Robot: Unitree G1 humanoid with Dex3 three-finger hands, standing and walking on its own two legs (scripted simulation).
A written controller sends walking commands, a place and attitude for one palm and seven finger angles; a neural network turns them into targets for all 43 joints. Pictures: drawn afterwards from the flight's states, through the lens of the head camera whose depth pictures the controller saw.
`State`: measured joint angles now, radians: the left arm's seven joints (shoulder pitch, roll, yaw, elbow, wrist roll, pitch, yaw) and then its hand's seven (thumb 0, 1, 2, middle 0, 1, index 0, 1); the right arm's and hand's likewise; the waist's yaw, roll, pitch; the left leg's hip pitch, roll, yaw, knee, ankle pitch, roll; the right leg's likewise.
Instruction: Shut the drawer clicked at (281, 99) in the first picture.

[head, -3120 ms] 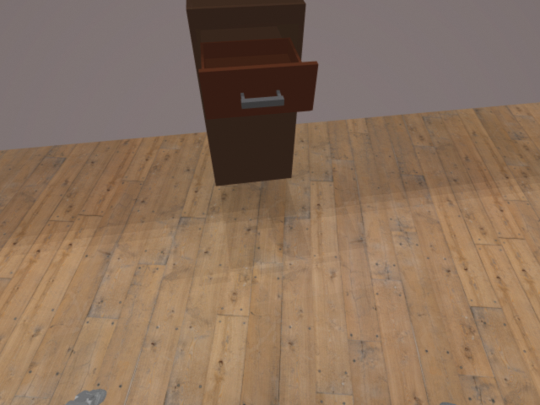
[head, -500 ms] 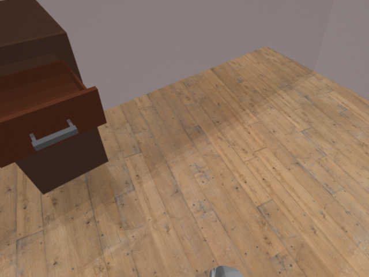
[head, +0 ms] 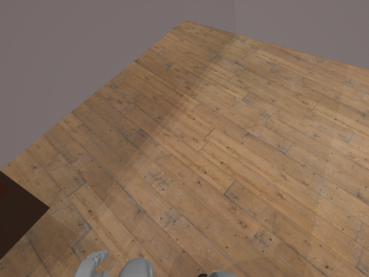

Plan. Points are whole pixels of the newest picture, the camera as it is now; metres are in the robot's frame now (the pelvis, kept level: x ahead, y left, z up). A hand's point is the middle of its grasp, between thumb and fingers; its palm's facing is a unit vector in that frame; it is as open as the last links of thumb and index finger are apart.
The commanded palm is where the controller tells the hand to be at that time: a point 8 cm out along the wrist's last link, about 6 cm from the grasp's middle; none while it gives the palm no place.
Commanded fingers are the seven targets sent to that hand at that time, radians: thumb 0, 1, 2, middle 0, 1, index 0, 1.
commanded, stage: turn to face it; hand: left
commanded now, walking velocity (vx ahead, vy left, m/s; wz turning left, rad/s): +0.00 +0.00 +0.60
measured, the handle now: out of the picture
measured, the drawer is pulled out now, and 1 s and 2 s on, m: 0.29 0.29 0.29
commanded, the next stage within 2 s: take the last steps up to it in 1.68 s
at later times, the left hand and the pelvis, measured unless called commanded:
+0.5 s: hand out of the picture +0.04 +0.26 -0.16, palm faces +0.26 -0.93 -0.25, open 7.4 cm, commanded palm none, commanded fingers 0.00 0.90 0.90 -0.20 -0.30 -0.20 -0.30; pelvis +0.04 +0.04 +0.02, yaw +12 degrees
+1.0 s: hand out of the picture -0.01 +0.19 -0.15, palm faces +0.53 -0.81 -0.25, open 7.4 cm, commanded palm none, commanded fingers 0.00 0.90 0.90 -0.20 -0.30 -0.20 -0.30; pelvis +0.03 -0.01 +0.01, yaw +32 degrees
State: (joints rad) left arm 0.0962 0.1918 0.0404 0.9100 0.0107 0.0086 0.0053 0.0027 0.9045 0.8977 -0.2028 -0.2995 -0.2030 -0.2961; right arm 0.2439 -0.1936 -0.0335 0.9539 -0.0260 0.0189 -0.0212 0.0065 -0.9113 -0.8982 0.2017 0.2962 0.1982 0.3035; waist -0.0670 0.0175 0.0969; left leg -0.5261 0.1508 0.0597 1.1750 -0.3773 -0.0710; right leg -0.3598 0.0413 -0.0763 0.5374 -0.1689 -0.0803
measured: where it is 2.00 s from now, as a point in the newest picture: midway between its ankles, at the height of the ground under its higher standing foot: outside the picture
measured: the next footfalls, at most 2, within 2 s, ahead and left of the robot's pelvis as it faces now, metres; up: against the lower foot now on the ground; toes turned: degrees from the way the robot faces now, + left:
left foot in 0.20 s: +0.09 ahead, +0.14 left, +0.00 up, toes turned +10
right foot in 0.70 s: +0.10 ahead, -0.11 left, +0.00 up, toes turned +20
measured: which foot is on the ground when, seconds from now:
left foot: up 0.00-0.18, down 0.20-0.68, up 0.70-1.00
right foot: down 0.00-0.22, up 0.24-0.68, down 0.70-1.00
